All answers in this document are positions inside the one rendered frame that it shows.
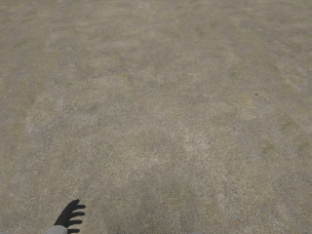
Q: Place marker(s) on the robot left hand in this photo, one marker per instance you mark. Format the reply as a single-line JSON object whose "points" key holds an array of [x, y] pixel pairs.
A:
{"points": [[67, 214]]}

